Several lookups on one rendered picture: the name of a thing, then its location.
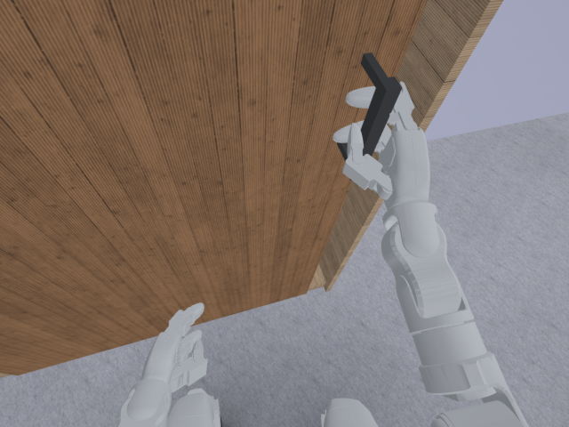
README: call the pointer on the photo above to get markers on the left robot thigh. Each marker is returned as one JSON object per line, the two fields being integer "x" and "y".
{"x": 195, "y": 410}

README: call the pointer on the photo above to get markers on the robot left hand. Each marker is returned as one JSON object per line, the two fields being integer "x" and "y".
{"x": 169, "y": 351}

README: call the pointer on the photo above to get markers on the right robot thigh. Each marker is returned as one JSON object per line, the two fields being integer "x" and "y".
{"x": 347, "y": 413}

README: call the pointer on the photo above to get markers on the robot left forearm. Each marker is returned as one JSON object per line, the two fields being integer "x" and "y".
{"x": 147, "y": 405}

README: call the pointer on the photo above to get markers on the robot thigh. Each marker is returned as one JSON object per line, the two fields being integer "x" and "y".
{"x": 347, "y": 413}
{"x": 195, "y": 410}

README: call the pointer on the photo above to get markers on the wardrobe door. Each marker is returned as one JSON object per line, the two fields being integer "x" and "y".
{"x": 155, "y": 154}

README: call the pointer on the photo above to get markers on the robot right forearm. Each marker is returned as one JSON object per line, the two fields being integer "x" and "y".
{"x": 454, "y": 360}

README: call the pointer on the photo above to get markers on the robot right hand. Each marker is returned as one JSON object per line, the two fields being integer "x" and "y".
{"x": 403, "y": 152}

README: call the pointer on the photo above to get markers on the right robot upper arm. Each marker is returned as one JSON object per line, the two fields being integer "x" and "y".
{"x": 490, "y": 414}

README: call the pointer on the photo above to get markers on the handle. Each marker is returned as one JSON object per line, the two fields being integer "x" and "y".
{"x": 383, "y": 101}

